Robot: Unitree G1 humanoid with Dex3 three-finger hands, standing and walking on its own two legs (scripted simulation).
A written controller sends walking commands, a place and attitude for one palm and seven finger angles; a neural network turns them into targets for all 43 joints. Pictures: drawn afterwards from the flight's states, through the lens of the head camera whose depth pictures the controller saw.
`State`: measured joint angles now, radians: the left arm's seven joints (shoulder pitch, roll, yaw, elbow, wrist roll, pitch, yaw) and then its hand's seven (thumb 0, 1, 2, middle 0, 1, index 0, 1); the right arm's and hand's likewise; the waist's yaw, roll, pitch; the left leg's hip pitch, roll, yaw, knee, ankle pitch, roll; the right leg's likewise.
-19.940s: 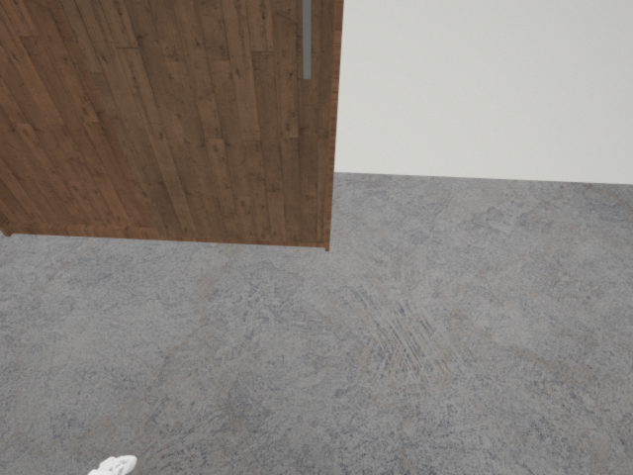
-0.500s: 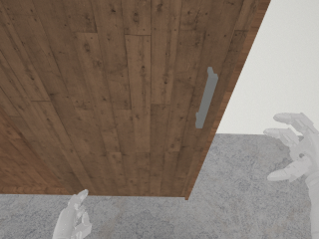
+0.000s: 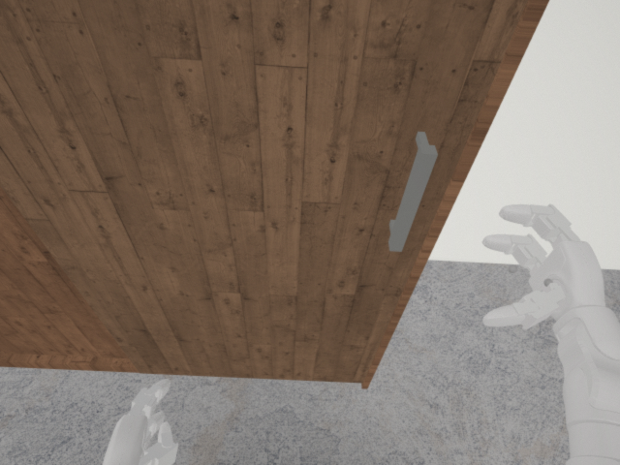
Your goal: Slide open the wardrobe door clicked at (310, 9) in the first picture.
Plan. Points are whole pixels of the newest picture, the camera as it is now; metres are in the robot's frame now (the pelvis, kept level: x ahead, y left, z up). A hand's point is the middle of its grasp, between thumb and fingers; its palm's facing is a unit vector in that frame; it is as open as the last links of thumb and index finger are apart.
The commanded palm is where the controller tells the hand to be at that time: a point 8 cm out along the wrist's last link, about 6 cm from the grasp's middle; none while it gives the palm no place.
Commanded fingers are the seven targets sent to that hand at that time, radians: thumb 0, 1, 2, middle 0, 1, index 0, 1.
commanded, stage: move the hooked fingers beside the handle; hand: right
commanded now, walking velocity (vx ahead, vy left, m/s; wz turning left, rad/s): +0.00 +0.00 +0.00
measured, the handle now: (407, 195) +0.47 -0.11 +0.11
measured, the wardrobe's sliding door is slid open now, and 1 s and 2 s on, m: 0.00 0.00 0.00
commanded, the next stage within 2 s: none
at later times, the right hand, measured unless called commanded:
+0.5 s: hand (474, 246) +0.37 -0.19 +0.12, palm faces +0.01 +1.00 -0.01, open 14.0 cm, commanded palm +0.35 -0.24 +0.12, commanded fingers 0.00 0.50 -0.30 0.30 1.20 0.30 1.20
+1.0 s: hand (449, 229) +0.40 -0.16 +0.11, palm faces -0.01 +1.00 -0.01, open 14.0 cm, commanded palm +0.37 -0.22 +0.11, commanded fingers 0.00 0.50 -0.30 0.30 1.20 0.30 1.20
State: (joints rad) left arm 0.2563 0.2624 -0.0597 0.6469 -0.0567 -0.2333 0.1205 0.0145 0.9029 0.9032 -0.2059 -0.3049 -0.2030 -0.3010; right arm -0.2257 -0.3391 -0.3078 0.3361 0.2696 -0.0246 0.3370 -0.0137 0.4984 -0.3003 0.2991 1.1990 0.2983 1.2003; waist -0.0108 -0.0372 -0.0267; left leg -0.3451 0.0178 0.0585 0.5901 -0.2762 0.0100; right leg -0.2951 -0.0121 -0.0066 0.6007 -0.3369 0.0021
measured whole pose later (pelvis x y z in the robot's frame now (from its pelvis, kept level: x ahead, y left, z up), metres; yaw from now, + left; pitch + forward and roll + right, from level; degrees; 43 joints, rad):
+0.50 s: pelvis +0.00 +0.00 +0.00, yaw +1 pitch +3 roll +0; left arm 0.27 0.26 -0.04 0.64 -0.05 -0.17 0.09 0.01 0.90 0.90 -0.21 -0.30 -0.20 -0.30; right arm -0.33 -0.30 -0.27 0.44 0.22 -0.06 0.24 -0.01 0.50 -0.30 0.30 1.20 0.30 1.20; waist 0.01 -0.03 -0.03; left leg -0.38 0.01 0.05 0.60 -0.28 0.02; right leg -0.32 -0.02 -0.02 0.60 -0.34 0.01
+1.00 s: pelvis +0.00 +0.00 +0.00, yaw +2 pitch +5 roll +0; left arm 0.30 0.25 -0.04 0.65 -0.05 -0.11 0.06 0.01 0.90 0.90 -0.20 -0.30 -0.20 -0.30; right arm -0.45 -0.27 -0.23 0.59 0.18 -0.12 0.17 -0.01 0.50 -0.30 0.30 1.20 0.30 1.20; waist 0.03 -0.02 -0.05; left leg -0.42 0.01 0.03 0.62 -0.28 0.01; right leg -0.35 -0.02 -0.03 0.62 -0.35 0.00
